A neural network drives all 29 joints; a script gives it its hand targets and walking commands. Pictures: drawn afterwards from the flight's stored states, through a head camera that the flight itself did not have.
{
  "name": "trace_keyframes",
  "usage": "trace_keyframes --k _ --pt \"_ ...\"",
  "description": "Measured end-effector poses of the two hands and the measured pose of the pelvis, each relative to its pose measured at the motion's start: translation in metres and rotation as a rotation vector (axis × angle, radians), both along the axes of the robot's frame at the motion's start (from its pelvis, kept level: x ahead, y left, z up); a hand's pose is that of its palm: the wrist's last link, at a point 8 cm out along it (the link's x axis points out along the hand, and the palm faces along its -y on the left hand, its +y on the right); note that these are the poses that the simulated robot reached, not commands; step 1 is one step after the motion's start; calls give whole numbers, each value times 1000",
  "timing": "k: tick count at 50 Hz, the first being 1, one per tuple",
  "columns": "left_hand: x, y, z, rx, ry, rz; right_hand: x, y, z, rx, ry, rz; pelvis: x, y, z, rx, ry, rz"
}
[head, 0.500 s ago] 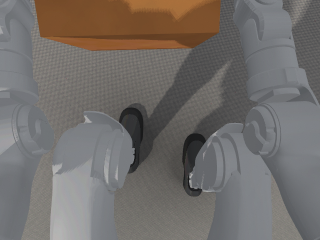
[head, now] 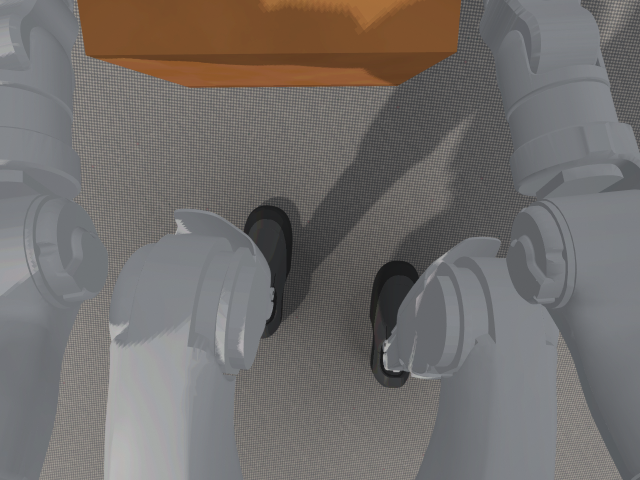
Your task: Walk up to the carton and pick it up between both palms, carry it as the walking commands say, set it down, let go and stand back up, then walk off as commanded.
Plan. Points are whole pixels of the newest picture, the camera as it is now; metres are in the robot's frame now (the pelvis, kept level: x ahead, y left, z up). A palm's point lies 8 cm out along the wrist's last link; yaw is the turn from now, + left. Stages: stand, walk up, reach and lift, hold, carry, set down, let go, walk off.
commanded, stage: set down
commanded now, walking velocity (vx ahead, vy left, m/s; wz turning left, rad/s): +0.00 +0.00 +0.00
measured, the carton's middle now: out of the picture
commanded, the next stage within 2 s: let go in 2.00 s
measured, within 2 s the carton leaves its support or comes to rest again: neither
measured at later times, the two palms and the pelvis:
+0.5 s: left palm (36, 10) +0.47 +0.32 -0.16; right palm out of the picture +0.55 -0.09 -0.17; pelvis -0.01 +0.01 +0.01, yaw +1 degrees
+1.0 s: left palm out of the picture +0.47 +0.34 -0.09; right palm out of the picture +0.57 -0.10 -0.09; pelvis +0.00 +0.00 +0.06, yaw +1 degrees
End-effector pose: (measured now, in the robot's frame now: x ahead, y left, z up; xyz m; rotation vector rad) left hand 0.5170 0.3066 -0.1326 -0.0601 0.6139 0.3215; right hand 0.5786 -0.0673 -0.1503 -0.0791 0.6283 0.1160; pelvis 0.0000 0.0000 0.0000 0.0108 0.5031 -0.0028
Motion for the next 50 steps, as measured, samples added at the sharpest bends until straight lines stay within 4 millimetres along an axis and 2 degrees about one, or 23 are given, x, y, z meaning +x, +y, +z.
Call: trace_keyframes --k 7,13,18,26,34,40,45,50 --pt "-18 6 -18 16 70 38 -15 -1 -22 -77 88 31 2 3 6 -4 18 5" --pt "-38 6 -34 29 124 36 -16 -2 -18 -72 77 7 0 6 8 -6 22 6" --pt "-49 12 -34 33 129 55 -19 -9 -15 -79 78 -15 -5 8 8 -3 16 11" --pt "-44 18 -24 37 114 66 -26 -25 -19 -88 98 -36 -11 10 5 -3 7 12" --pt "-37 24 -20 38 96 81 -20 -36 -19 -80 77 -36 -9 9 1 3 12 8" --pt "-35 25 -7 34 52 72 -14 -35 -3 -81 36 -24 -4 6 10 3 25 16" --pt "-37 29 16 36 36 51 -10 -32 25 -85 21 -25 0 4 29 -5 30 22" --pt "-44 34 46 46 41 33 -9 -31 57 -95 27 -33 1 4 56 -17 26 26"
